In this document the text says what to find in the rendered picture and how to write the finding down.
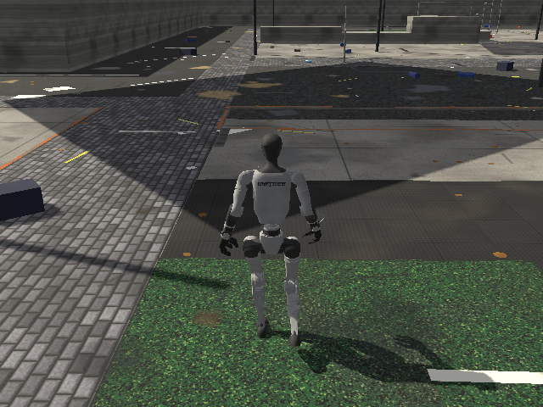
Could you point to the right robot upper arm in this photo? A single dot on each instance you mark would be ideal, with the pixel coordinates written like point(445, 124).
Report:
point(302, 190)

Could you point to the left robot hand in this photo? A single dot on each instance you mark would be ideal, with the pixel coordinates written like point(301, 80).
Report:
point(223, 243)

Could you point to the left robot upper arm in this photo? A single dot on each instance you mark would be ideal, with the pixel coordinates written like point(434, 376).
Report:
point(244, 179)

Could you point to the right robot shin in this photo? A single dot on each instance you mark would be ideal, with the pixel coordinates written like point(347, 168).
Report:
point(293, 308)

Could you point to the right robot forearm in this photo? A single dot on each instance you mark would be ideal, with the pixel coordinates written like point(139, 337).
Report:
point(312, 220)

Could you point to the robot torso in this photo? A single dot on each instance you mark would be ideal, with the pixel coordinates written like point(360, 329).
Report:
point(271, 194)

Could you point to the left robot forearm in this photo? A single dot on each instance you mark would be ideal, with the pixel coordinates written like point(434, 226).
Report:
point(229, 225)

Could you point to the right robot hand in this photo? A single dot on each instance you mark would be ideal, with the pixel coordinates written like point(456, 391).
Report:
point(309, 231)

